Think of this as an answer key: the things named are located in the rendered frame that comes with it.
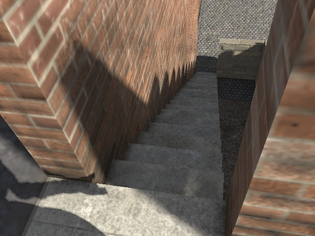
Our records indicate stairs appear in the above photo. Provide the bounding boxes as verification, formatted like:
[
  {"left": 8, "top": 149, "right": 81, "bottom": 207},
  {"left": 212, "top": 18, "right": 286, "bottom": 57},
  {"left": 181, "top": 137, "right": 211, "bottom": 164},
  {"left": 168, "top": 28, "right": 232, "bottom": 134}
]
[{"left": 105, "top": 71, "right": 224, "bottom": 201}]

